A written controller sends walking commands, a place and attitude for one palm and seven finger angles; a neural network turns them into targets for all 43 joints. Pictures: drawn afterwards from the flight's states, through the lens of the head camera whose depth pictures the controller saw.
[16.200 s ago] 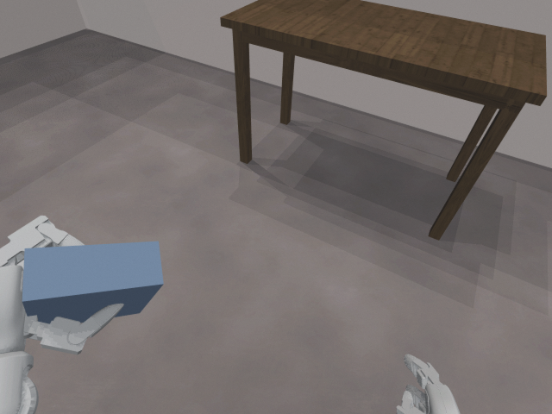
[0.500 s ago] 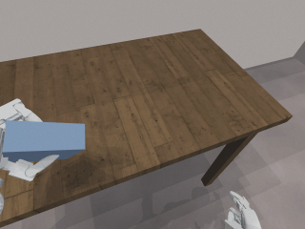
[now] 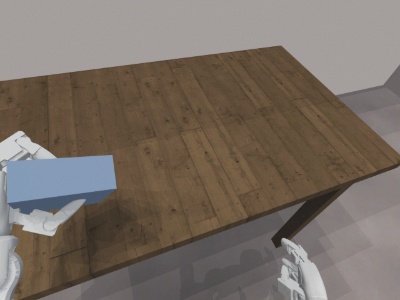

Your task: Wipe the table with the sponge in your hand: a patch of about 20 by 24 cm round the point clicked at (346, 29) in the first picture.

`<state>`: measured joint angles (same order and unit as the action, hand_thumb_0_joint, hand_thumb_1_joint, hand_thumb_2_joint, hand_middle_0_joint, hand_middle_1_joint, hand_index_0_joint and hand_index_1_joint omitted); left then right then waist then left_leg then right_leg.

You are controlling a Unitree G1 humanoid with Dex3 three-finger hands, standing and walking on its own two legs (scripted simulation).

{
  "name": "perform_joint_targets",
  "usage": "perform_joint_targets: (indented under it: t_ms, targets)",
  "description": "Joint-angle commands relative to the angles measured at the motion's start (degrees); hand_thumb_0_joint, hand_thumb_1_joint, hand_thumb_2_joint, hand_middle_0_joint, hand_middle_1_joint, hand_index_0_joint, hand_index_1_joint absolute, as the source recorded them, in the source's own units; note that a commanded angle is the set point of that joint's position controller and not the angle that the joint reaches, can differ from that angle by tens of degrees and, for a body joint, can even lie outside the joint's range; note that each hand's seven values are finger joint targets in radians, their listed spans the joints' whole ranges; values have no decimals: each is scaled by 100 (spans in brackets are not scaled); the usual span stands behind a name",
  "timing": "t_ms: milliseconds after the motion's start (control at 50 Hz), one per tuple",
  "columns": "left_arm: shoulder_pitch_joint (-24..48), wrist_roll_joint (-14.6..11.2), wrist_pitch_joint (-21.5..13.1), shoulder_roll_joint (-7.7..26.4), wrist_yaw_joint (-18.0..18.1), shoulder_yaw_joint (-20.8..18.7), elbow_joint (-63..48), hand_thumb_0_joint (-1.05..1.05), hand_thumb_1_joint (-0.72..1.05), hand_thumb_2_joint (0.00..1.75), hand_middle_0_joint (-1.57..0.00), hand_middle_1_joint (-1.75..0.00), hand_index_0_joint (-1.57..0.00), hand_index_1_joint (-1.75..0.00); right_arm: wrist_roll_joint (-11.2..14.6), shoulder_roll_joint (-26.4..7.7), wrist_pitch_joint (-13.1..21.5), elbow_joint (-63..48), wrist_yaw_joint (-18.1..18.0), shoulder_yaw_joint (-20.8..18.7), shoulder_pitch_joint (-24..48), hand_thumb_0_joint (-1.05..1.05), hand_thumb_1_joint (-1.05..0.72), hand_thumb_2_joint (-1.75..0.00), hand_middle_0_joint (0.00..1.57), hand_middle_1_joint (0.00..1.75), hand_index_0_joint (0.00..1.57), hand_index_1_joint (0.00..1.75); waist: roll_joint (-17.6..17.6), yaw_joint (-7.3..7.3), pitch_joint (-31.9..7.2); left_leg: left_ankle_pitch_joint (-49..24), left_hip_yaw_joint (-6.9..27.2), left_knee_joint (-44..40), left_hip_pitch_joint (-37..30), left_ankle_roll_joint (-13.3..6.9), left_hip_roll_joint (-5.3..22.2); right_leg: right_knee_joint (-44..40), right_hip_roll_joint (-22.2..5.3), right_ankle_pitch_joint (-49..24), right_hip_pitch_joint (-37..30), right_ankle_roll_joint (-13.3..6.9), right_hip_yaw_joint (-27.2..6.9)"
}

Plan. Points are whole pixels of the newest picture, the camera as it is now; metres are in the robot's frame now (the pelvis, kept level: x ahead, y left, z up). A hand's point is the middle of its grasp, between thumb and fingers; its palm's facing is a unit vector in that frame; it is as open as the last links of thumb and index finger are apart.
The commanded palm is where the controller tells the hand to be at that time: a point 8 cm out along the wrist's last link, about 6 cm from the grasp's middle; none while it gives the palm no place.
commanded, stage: come to a stop and stand still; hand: left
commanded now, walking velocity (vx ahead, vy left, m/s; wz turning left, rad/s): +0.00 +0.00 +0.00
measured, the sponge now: (78, 185) +0.24 +0.22 +0.14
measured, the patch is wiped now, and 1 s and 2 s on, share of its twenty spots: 0.00 0.00 0.00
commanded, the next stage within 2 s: look again from close up in 0.30 s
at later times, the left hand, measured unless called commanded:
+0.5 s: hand (37, 194) +0.21 +0.26 +0.16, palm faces +0.39 -0.85 -0.36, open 9.0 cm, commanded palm +0.15 +0.29 +0.18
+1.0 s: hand (67, 192) +0.22 +0.23 +0.15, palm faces +0.37 -0.85 -0.37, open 9.0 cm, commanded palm +0.16 +0.26 +0.18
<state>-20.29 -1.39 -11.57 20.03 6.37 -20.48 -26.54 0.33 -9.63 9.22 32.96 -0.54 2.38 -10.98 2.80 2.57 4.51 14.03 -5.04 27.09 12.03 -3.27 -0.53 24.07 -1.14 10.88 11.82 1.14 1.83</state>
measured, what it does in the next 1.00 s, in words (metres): stands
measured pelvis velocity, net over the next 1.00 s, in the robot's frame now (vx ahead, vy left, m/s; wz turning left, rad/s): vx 0.00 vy -0.02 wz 0.00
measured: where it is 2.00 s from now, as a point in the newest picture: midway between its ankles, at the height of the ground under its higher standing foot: outside the picture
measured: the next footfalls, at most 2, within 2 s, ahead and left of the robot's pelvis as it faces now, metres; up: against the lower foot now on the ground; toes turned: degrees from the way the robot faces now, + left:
none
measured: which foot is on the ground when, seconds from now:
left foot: down 0.00-1.00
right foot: down 0.00-1.00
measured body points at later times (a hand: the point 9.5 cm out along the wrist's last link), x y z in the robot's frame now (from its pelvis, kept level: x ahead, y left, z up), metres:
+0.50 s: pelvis -0.01 +0.01 +0.00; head +0.02 +0.04 +0.45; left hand +0.18 +0.30 +0.18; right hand +0.17 -0.20 -0.07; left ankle +0.01 +0.08 -0.74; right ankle +0.02 -0.14 -0.74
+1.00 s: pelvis +0.00 -0.02 +0.00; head +0.03 +0.00 +0.45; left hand +0.19 +0.27 +0.17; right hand +0.18 -0.24 -0.07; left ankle +0.01 +0.08 -0.74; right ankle +0.02 -0.14 -0.74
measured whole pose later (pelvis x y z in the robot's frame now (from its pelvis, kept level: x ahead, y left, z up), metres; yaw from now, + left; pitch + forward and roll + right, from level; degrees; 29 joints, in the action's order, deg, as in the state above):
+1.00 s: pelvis +0.00 -0.02 +0.00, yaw +0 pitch -1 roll -1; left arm -23.7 -2.1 -10.4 20.7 6.3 -19.8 -27.1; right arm 1.0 -10.7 6.8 32.4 -1.4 0.6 -11.2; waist 1.9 1.1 4.6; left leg 12.8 -4.2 25.7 12.1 -1.5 0.8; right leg 22.8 0.3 10.1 11.9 -0.4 2.7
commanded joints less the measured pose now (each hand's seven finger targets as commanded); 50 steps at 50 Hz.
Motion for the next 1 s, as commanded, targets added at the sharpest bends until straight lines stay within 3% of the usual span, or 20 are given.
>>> perform_joint_targets:
  t_ms: [0,60,80,100,160,220,280,300,380,400,480,500,520,580,600,680,700,780,800,980]
  targets:
    - [250,-26,-337,767,51,-342,-1172,0,10,130,-120,-160,-120,-160,-8,-861,272,-855,-75,-389,395,0,-90,-90,20,30,20,30,-775,-119,-944,-887,801,-891,58,264,724,15,-89,-717,-545,-185,-157]
    - [234,-54,-352,969,53,-527,-1360,0,10,130,-120,-160,-120,-160,15,-861,225,-943,-77,-424,362,0,-90,-90,20,30,20,30,-675,-124,-1021,-1422,791,-734,-33,362,727,21,-158,-1034,-667,-200,-179]
    - [205,-35,-339,1115,89,-706,-1379,0,10,130,-120,-160,-120,-160,36,-840,225,-922,-88,-393,497,0,-90,-90,20,30,20,30,-821,-124,-1071,-1447,747,-797,-164,431,726,77,-118,-909,-570,-184,-139]
    - [125,-67,-358,891,55,-496,-1299,0,10,130,-120,-160,-120,-160,-6,-825,172,-923,-91,-383,403,0,-90,-90,20,30,20,30,-838,-130,-1017,-1448,791,-807,-74,396,754,28,-118,-855,-590,-185,-85]
    - [112,-76,-384,1033,65,-605,-1487,0,10,130,-120,-160,-120,-160,20,-850,170,-966,-92,-441,357,0,-90,-90,20,30,20,30,-759,-135,-1122,-1748,762,-627,-122,447,750,13,-196,-1134,-751,-206,-125]
    - [218,-64,-411,969,62,-485,-1659,0,10,130,-120,-160,-120,-160,15,-880,168,-958,-85,-447,363,0,-90,-90,20,30,20,30,-1229,-146,-1033,-1716,822,-826,-170,527,786,159,-110,-762,-607,-216,-61]
    - [157,-16,-405,1085,121,-624,-1624,0,10,130,-120,-160,-120,-160,41,-856,181,-920,-78,-427,447,0,-90,-90,20,30,20,30,-1131,-119,-1035,-1701,803,-848,-267,588,838,220,-108,-519,-485,-213,-23]
    - [50,-61,-402,901,90,-456,-1428,0,10,130,-120,-160,-120,-160,-2,-872,134,-919,-85,-413,374,0,-90,-90,20,30,20,30,-933,-126,-993,-1436,849,-886,-83,516,850,133,-113,-463,-574,-200,-11]
    - [60,-29,-367,1004,140,-593,-1304,0,10,130,-120,-160,-120,-160,72,-888,137,-908,-113,-445,439,0,-90,-90,20,30,20,30,-629,-150,-857,-647,792,-874,117,494,720,-107,-194,-662,-648,-212,-182]
    - [44,-60,-380,814,105,-413,-1145,0,10,130,-120,-160,-120,-160,23,-912,93,-897,-118,-429,371,0,-90,-90,20,30,20,30,-596,-152,-814,-352,823,-950,243,432,695,-198,-173,-520,-673,-198,-138]
    - [177,2,-388,1033,150,-575,-1361,0,10,130,-120,-160,-120,-160,72,-902,138,-902,-150,-457,483,0,-90,-90,20,30,20,30,-723,-156,-820,-97,803,-927,228,360,653,-233,-212,-479,-649,-220,-286]
    - [135,-34,-405,830,118,-383,-1255,0,10,130,-120,-160,-120,-160,25,-907,106,-904,-156,-430,398,0,-90,-90,20,30,20,30,-748,-157,-789,-20,842,-988,314,315,624,-275,-184,-393,-667,-217,-221]
    - [172,-30,-411,948,122,-454,-1355,0,10,130,-120,-160,-120,-160,47,-900,132,-941,-160,-467,415,0,-90,-90,20,30,20,30,-822,-151,-786,61,854,-970,326,283,660,-278,-223,-402,-706,-219,-280]
    - [123,-4,-390,1106,172,-642,-1394,0,10,130,-120,-160,-120,-160,62,-897,166,-900,-174,-455,472,0,-90,-90,20,30,20,30,-711,-145,-838,52,799,-890,235,281,634,-313,-249,-390,-622,-228,-352]
    - [57,-46,-397,832,133,-396,-1257,0,10,130,-120,-160,-120,-160,29,-893,135,-895,-174,-429,395,0,-90,-90,20,30,20,30,-658,-154,-793,95,837,-928,273,253,601,-371,-216,-296,-599,-227,-293]
    - [53,-20,-366,1075,178,-639,-1327,0,10,130,-120,-160,-120,-160,66,-912,166,-889,-191,-467,466,0,-90,-90,20,30,20,30,-689,-151,-802,-14,800,-853,186,265,609,-389,-259,-380,-532,-246,-406]
    - [-32,-63,-366,840,139,-433,-1159,0,10,130,-120,-160,-120,-160,31,-899,134,-880,-188,-435,385,0,-90,-90,20,30,20,30,-590,-154,-796,13,804,-852,220,232,577,-444,-245,-311,-535,-240,-359]
    - [-37,-50,-309,1025,167,-598,-1255,0,10,130,-120,-160,-120,-160,80,-919,155,-885,-198,-472,480,0,-90,-90,20,30,20,30,-499,-159,-819,-101,753,-731,55,240,567,-506,-302,-363,-393,-261,-517]
    - [-46,-93,-308,837,131,-426,-1138,0,10,130,-120,-160,-120,-160,31,-900,117,-867,-197,-433,395,0,-90,-90,20,30,20,30,-423,-171,-852,-101,798,-815,84,234,575,-503,-238,-306,-450,-240,-398]
    - [84,-156,-203,1103,113,-652,-1493,0,10,130,-120,-160,-120,-160,109,-863,77,-989,-130,-500,527,0,-90,-90,20,30,20,30,-714,-169,-982,-672,777,-749,-168,260,865,-164,-143,-733,-402,-195,-295]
